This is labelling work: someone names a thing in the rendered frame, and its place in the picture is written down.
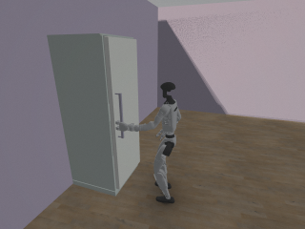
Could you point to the fridge door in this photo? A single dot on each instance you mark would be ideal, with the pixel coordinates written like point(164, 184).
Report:
point(122, 78)

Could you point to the handle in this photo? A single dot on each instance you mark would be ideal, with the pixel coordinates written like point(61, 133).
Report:
point(121, 112)

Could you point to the humanoid robot torso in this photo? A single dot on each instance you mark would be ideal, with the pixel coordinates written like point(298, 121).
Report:
point(169, 122)

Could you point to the left robot upper arm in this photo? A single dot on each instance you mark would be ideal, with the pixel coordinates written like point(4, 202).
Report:
point(164, 110)

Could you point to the left robot hand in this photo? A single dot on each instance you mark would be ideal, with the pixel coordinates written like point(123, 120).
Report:
point(122, 126)

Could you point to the right robot hand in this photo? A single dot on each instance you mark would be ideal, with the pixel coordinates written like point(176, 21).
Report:
point(163, 134)

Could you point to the left robot forearm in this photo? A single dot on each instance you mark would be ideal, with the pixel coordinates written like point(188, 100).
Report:
point(142, 127)

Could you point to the right robot upper arm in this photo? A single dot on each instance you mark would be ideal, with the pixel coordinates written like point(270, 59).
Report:
point(178, 117)

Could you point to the robot right thigh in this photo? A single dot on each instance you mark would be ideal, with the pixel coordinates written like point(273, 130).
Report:
point(162, 143)

